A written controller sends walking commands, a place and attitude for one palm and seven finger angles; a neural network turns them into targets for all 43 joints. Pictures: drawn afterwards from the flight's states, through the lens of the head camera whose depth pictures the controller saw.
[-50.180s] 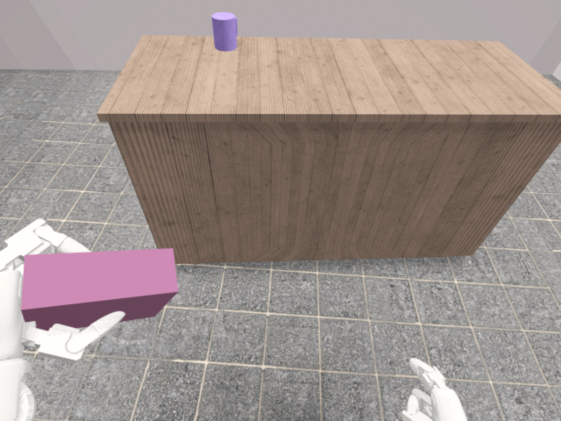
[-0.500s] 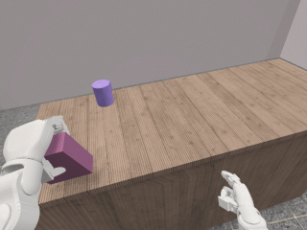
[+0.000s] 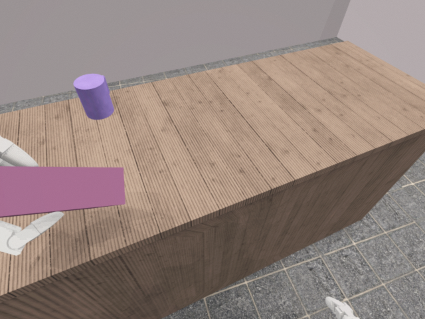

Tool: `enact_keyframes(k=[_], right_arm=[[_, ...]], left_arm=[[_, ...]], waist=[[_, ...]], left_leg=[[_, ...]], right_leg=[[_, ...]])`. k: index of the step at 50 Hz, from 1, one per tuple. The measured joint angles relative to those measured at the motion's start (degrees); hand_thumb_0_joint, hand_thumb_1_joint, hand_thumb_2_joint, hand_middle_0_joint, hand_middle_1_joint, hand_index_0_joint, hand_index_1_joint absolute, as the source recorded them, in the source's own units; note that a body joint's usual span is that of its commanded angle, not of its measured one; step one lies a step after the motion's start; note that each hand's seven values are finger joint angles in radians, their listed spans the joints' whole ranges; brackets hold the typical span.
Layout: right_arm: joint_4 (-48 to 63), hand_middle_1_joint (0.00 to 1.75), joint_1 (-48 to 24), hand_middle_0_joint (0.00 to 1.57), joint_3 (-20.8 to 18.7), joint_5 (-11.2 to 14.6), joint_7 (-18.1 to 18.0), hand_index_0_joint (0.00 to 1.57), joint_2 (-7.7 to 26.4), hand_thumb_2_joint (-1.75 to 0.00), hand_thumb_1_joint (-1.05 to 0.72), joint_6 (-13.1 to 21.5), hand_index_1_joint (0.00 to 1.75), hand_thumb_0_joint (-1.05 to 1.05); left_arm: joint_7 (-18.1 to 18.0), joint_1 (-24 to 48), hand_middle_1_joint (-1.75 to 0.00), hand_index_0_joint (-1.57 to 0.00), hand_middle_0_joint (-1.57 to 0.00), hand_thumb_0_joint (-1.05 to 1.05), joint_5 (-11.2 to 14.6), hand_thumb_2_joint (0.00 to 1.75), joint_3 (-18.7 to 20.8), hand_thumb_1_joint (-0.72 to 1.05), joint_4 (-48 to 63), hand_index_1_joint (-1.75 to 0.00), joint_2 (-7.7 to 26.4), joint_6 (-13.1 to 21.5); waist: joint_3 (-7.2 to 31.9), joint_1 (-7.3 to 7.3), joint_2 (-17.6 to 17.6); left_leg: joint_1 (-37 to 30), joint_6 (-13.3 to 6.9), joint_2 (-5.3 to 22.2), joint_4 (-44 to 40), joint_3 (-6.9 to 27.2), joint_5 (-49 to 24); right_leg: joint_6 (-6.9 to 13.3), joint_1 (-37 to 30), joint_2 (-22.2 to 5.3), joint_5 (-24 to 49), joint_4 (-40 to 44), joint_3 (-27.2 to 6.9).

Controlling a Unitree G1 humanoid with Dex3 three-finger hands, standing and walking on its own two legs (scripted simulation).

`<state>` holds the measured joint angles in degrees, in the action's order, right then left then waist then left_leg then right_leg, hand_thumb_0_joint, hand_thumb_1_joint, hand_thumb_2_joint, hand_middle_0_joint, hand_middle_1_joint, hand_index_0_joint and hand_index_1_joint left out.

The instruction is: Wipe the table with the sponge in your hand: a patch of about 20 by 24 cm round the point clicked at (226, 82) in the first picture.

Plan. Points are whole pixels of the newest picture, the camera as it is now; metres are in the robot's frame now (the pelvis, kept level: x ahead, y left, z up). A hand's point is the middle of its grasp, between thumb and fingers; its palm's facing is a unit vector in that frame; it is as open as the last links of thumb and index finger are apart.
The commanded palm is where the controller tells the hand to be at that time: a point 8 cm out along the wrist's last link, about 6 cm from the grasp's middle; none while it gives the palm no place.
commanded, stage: step back with the hand held close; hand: left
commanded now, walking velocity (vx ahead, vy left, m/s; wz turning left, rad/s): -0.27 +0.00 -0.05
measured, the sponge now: (74, 191) +0.25 +0.20 +0.18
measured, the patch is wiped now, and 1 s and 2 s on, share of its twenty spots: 0.95 0.95 0.95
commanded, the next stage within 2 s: stop stepping back and stand still in 0.76 s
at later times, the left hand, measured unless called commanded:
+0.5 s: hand out of the picture +0.12 +0.24 +0.23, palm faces +0.46 -0.84 -0.29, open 9.4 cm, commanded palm +0.06 +0.29 +0.24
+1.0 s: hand out of the picture -0.05 +0.21 +0.23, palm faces +0.41 -0.83 -0.38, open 9.4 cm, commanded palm -0.11 +0.27 +0.24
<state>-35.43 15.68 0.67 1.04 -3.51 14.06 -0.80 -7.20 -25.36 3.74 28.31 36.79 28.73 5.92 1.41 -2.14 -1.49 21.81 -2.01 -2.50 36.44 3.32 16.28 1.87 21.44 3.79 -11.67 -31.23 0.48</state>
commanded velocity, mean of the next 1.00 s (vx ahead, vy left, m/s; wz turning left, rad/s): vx -0.24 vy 0.01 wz -0.04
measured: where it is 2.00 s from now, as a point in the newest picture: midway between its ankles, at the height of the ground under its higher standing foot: outside the picture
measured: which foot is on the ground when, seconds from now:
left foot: down 0.00-0.42, up 0.44-0.56, down 0.58-0.94, up 0.96-1.00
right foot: down 0.00-0.22, up 0.24-0.34, down 0.36-0.60, up 0.62-0.90, down 0.92-1.00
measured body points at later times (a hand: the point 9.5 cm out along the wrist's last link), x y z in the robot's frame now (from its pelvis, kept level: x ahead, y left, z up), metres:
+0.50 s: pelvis -0.10 +0.00 -0.01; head -0.11 +0.02 +0.44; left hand +0.09 +0.29 +0.24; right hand +0.08 -0.22 -0.08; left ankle -0.04 +0.10 -0.70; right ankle -0.07 -0.12 -0.73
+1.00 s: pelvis -0.27 -0.01 -0.01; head -0.29 -0.01 +0.44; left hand -0.08 +0.26 +0.25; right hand -0.12 -0.24 -0.09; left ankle -0.17 +0.11 -0.69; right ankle -0.23 -0.14 -0.73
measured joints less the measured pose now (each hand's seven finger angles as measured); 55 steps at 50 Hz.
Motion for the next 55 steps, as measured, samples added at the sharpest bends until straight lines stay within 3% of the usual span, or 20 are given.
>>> enact_keyframes(k=[8, 11, 15, 20, 22, 26, 29, 30, 31, 33, 36, 40, 44, 46, 48, 49, 52, 55], right_arm=[[1.67, 0.30, -3.01, 0.20, 0.70, -0.64, -0.46, 0.20, -1.00, -0.90, -0.90, 1.79, 0.30, 0.01], [2.26, 0.30, -3.29, 0.20, 0.92, -1.32, -0.58, 0.21, -1.07, -0.90, -0.90, 2.65, 0.30, 0.01], [2.71, 0.30, -2.29, 0.20, 0.27, -2.00, -0.33, 0.21, -1.21, -0.90, -0.90, 4.19, 0.30, 0.01], [1.44, 0.30, -2.44, 0.20, 0.86, -1.35, 0.49, 0.21, -1.40, -0.90, -0.90, 5.20, 0.30, 0.01], [0.68, 0.30, -3.49, 0.20, 0.92, -0.79, 0.61, 0.21, -1.53, -0.90, -0.90, 4.74, 0.30, 0.01], [1.13, 0.30, -4.02, 0.20, 1.27, 0.09, 0.45, 0.21, -3.01, -0.90, -0.90, 2.83, 0.30, 0.01], [3.80, 0.30, -4.17, 0.21, 1.67, -0.34, 0.13, 0.21, -2.90, -0.90, -0.90, 2.41, 0.30, 0.01], [4.45, 0.30, -4.60, 0.21, 1.38, -0.51, -0.01, 0.21, -2.69, -0.90, -0.90, 2.62, 0.30, 0.01], [4.35, 0.30, -5.46, 0.20, 0.91, -0.78, -0.05, 0.21, -3.12, -0.90, -0.90, 2.86, 0.30, 0.01], [3.58, 0.30, -6.86, 0.20, 0.33, -1.37, 0.29, 0.21, -4.03, -0.90, -0.90, 3.65, 0.30, 0.01], [2.24, 0.30, -6.92, 0.20, 0.16, -1.74, 1.27, 0.21, -4.85, -0.90, -0.90, 5.46, 0.30, 0.01], [0.77, 0.30, -5.07, 0.20, 0.40, -1.15, 1.91, 0.21, -5.04, -0.90, -0.90, 6.72, 0.30, 0.01], [0.32, 0.30, -3.46, 0.21, 1.09, -0.99, 1.77, 0.21, -4.76, -0.90, -0.90, 7.09, 0.30, 0.01], [0.60, 0.30, -3.05, 0.21, 1.27, -0.78, 1.73, 0.21, -4.38, -0.90, -0.90, 7.17, 0.30, 0.01], [0.24, 0.30, -3.36, 0.21, 0.66, -0.43, 1.62, 0.21, -3.02, -0.90, -0.90, 6.77, 0.30, 0.01], [-0.12, 0.30, -3.05, 0.21, 0.28, 0.03, 1.49, 0.21, -2.49, -0.90, -0.90, 6.43, 0.30, 0.01], [-1.84, 0.30, -1.96, 0.21, 0.04, 0.95, 1.25, 0.21, -1.78, -0.90, -0.90, 4.65, 0.30, 0.01], [-1.52, 0.30, -0.91, 0.20, 0.22, 0.82, 1.01, 0.21, -1.46, -0.90, -0.90, 2.95, 0.30, 0.01]], left_arm=[[-0.21, -1.52, -1.42, -0.84, -0.79, -0.01, -0.84, 1.06, -4.11, -0.49, 1.59, -1.40, -3.01, 0.30], [-0.35, -0.34, -1.42, -0.85, -0.79, -0.01, -2.11, 1.06, -3.76, -0.49, 3.13, -1.40, -2.72, 1.36], [-0.33, 4.33, -1.42, -0.85, -0.80, -0.01, -4.07, 1.06, -1.79, -0.49, 0.86, -1.40, -2.81, 2.37], [-0.30, 9.80, -1.42, -0.85, -0.80, -0.01, -3.47, 1.06, -0.52, -0.49, -4.94, -1.40, -5.40, 3.32], [0.03, 11.72, -1.42, -0.85, -0.79, -0.01, -2.74, 1.06, -2.74, -0.49, -6.53, -1.40, -7.03, 3.28], [1.17, 9.13, -1.43, -0.84, -0.79, -0.01, -1.89, 1.06, -7.44, -0.49, -3.16, -1.40, -7.58, 3.04], [1.79, 4.26, -1.42, -0.85, -0.79, -0.01, -1.54, 1.06, -7.31, -0.49, 2.36, -1.40, -4.94, 3.55], [1.69, 3.22, -1.42, -0.85, -0.79, -0.01, -1.38, 1.06, -6.47, -0.49, 4.04, -1.40, -3.56, 3.85], [1.45, 2.59, -1.42, -0.85, -0.80, -0.01, -1.27, 1.06, -5.17, -0.49, 5.11, -1.40, -2.01, 4.12], [0.74, 1.14, -1.42, -0.85, -0.80, -0.01, -1.41, 1.06, -2.23, -0.49, 5.98, -1.40, 0.10, 4.53], [-0.10, -0.15, -1.42, -0.85, -0.80, -0.01, -1.58, 1.06, 0.39, -0.49, 5.98, -1.40, 0.96, 3.62], [-0.85, 1.60, -1.42, -0.85, -0.80, -0.01, -1.57, 1.07, -0.14, -0.49, 5.05, -1.40, -0.99, 2.25], [-1.08, 3.45, -1.42, -0.85, -0.80, -0.01, -1.38, 1.07, -1.20, -0.49, 3.32, -1.40, -2.74, 2.12], [-0.89, 4.20, -1.43, -0.85, -0.80, -0.01, -1.38, 1.07, -1.49, -0.49, 1.67, -1.40, -3.03, 2.53], [-0.24, 5.46, -1.43, -0.85, -0.80, -0.01, -1.82, 1.07, -3.28, -0.49, -0.77, -1.41, -4.65, 2.53], [0.09, 5.86, -1.43, -0.85, -0.80, -0.01, -1.87, 1.07, -4.55, -0.49, -1.68, -1.41, -4.99, 2.35], [1.28, 4.78, -1.43, -0.85, -0.80, -0.01, -1.69, 1.07, -6.40, -0.49, -2.23, -1.40, -5.40, 1.67], [1.79, 3.67, -1.42, -0.85, -0.80, -0.01, -1.38, 1.07, -5.76, -0.50, -2.62, -1.40, -4.16, 1.51]], waist=[[1.20, -0.04, 1.56], [1.40, 0.94, 2.33], [2.17, 2.05, 0.74], [3.47, 3.54, -2.34], [1.60, 3.26, -3.24], [0.57, 1.92, 1.34], [0.50, -0.38, 3.93], [0.07, -0.99, 4.42], [-1.07, -0.92, 5.75], [-3.28, 0.55, 7.12], [-4.80, 1.71, 6.06], [-4.31, 2.31, 3.06], [-2.03, 1.99, 0.97], [-0.97, 1.94, 0.21], [-1.86, 1.18, -3.28], [-1.86, 0.80, -3.82], [0.66, 1.07, -0.92], [5.03, -0.35, 2.27]], left_leg=[[4.22, -0.27, 0.09, 4.22, -1.23, -0.40], [5.25, -0.98, 0.19, 5.20, -1.57, -0.77], [5.77, -0.92, 0.85, 5.56, -0.65, -1.86], [8.51, -0.07, 3.15, 6.45, 0.38, -2.75], [9.06, 0.88, 3.43, 8.19, 1.54, -0.29], [7.95, 2.18, 2.13, 17.42, -0.32, 5.53], [2.74, 1.99, 3.34, 8.38, -1.02, 2.15], [2.10, 1.80, 3.01, 5.02, -1.08, 4.18], [2.85, 1.45, 2.19, 4.69, -1.80, 4.29], [3.22, 0.91, 2.36, 3.77, -3.71, 1.59], [2.30, 1.01, 4.07, 0.56, -4.58, -2.22], [1.49, 1.55, 5.97, -3.12, -4.05, -6.20], [3.66, 2.36, 7.04, -3.03, -3.33, -8.65], [6.05, 2.81, 7.54, -0.62, -3.09, -8.25], [8.60, 2.87, 8.72, 5.73, -0.67, 0.38], [10.34, 3.17, 7.69, 12.73, 0.10, 5.00], [12.98, 3.29, 3.49, 35.06, -0.62, 6.63], [9.55, 2.16, 3.54, 38.34, -2.41, 4.85]], right_leg=[[-0.47, 4.19, -0.42, 0.55, -4.22, -0.10], [-0.83, 5.34, -0.53, -0.43, -5.75, 0.00], [-2.00, 3.90, 0.96, -5.87, -13.92, -1.84], [-1.62, -4.06, 2.47, -9.98, -4.41, -2.08], [-1.30, -4.17, 3.11, -5.87, -3.13, -1.21], [-1.72, -2.04, 0.48, -4.10, -3.86, -2.32], [-2.72, 2.14, -1.36, -3.48, -5.61, -2.66], [-2.95, 4.26, -1.92, -3.49, -7.23, -2.60], [-2.65, 6.13, -2.45, -5.25, -9.82, -3.47], [-2.24, 9.21, -1.71, -12.09, -16.65, -4.74], [-2.49, 9.99, -0.46, -15.37, -20.95, -4.01], [-2.77, 5.38, -0.86, -11.62, -15.44, -2.60], [-2.79, -1.07, -1.57, -8.58, -8.26, -2.17], [-2.27, -4.67, -1.80, -6.11, -3.62, -1.41], [-2.12, -5.29, 0.10, -4.18, -2.85, 0.60], [-2.03, -5.26, 0.09, -3.73, -3.16, 1.33], [-1.73, -3.34, -1.74, -2.67, -4.38, 0.33], [-1.69, 1.27, -3.39, -1.27, -5.46, 0.07]])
